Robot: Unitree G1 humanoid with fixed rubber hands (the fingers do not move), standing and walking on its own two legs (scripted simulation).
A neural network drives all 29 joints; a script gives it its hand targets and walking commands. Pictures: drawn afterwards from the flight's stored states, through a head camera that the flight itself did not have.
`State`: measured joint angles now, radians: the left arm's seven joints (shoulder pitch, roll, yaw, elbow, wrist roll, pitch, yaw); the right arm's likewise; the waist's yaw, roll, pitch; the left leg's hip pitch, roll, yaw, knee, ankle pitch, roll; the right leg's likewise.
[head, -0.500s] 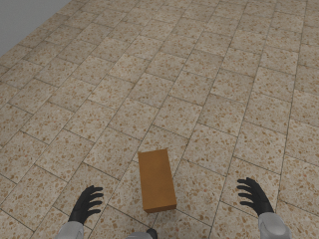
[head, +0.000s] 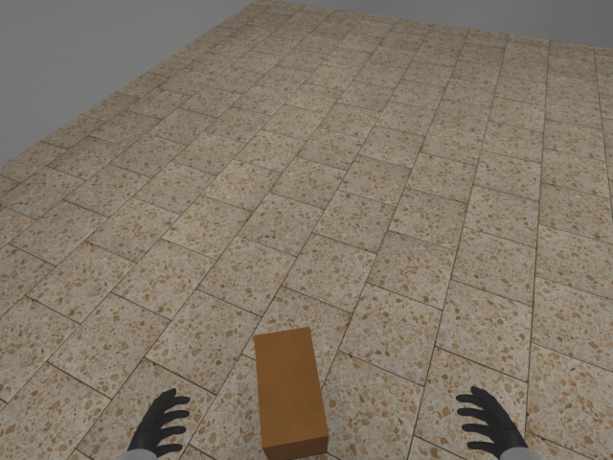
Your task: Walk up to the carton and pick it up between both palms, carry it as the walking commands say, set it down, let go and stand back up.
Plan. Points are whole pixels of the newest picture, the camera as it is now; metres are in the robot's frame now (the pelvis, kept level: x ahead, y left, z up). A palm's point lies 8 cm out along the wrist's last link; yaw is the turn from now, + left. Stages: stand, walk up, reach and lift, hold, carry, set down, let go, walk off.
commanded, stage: stand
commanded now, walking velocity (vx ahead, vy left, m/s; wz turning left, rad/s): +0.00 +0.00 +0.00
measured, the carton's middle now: (290, 394) +0.38 +0.08 -0.65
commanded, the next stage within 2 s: none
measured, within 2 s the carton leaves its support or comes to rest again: neither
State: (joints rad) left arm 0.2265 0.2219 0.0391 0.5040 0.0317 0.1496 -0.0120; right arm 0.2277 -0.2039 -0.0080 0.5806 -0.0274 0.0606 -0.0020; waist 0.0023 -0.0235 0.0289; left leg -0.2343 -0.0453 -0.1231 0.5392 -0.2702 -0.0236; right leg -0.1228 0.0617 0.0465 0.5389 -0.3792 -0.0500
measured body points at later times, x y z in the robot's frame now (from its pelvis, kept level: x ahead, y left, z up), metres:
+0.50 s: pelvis +0.00 +0.03 +0.00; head -0.06 +0.05 +0.45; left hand +0.07 +0.31 -0.13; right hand +0.11 -0.25 -0.08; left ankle +0.01 +0.14 -0.73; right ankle -0.06 -0.09 -0.73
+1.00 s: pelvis -0.03 +0.04 +0.01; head -0.09 +0.06 +0.45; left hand +0.02 +0.33 -0.13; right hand +0.03 -0.25 -0.11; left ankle +0.01 +0.14 -0.73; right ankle -0.06 -0.09 -0.73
